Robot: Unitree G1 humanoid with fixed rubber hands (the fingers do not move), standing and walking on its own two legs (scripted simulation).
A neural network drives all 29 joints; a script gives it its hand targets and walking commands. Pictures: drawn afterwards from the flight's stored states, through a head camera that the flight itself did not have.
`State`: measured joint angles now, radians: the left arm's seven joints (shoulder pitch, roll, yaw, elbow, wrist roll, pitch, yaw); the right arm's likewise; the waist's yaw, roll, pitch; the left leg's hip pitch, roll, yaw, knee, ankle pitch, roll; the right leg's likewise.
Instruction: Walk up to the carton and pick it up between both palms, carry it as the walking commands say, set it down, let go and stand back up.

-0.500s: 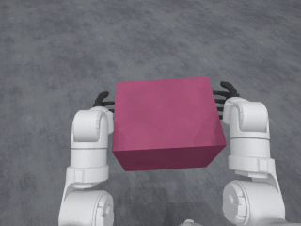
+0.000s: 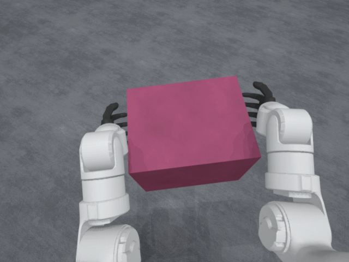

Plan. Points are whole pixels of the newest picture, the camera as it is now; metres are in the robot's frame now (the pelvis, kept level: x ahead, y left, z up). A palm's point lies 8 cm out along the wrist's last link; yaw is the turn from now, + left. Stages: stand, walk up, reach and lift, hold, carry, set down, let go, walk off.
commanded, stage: carry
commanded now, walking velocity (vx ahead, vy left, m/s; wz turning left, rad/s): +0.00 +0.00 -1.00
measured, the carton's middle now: (187, 138) +0.41 -0.01 +0.02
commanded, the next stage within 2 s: none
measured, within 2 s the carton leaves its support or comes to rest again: neither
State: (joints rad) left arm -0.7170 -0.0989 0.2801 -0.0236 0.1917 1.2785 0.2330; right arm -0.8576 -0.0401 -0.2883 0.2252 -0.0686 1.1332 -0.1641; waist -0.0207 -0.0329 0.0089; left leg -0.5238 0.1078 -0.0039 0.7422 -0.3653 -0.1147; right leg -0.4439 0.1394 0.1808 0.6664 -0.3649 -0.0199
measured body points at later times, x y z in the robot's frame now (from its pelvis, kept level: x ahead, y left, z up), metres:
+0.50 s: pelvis +0.12 -0.02 -0.01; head +0.17 -0.04 +0.43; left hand +0.52 -0.06 +0.07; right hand +0.39 -0.36 +0.10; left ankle +0.07 +0.13 -0.64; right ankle +0.13 -0.12 -0.72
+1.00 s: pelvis +0.20 -0.03 +0.01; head +0.25 -0.05 +0.46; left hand +0.56 -0.24 +0.12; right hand +0.30 -0.45 +0.14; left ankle +0.27 +0.09 -0.72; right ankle +0.11 -0.12 -0.67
